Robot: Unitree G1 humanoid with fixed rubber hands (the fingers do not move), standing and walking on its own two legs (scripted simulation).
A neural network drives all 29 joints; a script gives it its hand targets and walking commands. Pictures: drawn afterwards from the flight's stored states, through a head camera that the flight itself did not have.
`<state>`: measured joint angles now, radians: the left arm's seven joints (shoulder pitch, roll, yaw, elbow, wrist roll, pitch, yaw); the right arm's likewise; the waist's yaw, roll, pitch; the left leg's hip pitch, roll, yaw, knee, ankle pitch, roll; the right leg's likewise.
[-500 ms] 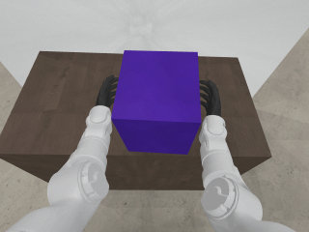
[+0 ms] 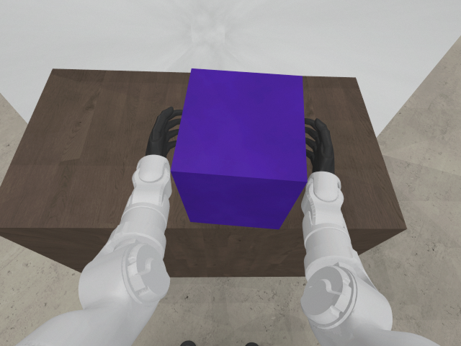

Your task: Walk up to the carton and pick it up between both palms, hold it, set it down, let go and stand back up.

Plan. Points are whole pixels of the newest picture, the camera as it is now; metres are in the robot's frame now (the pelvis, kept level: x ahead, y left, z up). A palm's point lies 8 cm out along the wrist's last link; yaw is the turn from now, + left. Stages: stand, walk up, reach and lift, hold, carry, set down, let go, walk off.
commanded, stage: set down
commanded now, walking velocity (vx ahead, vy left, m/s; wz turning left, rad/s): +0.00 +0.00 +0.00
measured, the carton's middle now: (239, 157) +0.46 +0.00 -0.02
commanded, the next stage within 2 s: none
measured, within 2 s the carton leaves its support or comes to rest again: neither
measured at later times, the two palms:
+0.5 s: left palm (164, 150) +0.43 +0.14 +0.02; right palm (322, 169) +0.41 -0.15 +0.02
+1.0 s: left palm (163, 155) +0.43 +0.15 +0.01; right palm (322, 170) +0.41 -0.15 +0.02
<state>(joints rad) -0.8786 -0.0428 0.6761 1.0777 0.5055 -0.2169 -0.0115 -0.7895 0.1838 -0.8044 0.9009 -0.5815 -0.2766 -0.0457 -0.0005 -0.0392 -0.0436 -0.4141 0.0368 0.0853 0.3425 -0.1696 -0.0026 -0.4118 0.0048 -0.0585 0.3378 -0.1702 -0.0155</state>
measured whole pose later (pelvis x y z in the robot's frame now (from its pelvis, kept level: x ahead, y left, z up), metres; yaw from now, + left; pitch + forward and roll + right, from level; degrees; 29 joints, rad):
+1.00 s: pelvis -0.01 +0.00 -0.01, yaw -2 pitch +21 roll +0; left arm -0.93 0.08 0.50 1.29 0.34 -0.30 0.07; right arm -0.83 0.05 -0.53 1.11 -0.32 -0.29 -0.09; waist -0.02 -0.05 -0.15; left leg -0.61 0.06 0.10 0.45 -0.20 0.00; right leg -0.61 0.02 -0.04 0.42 -0.18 -0.02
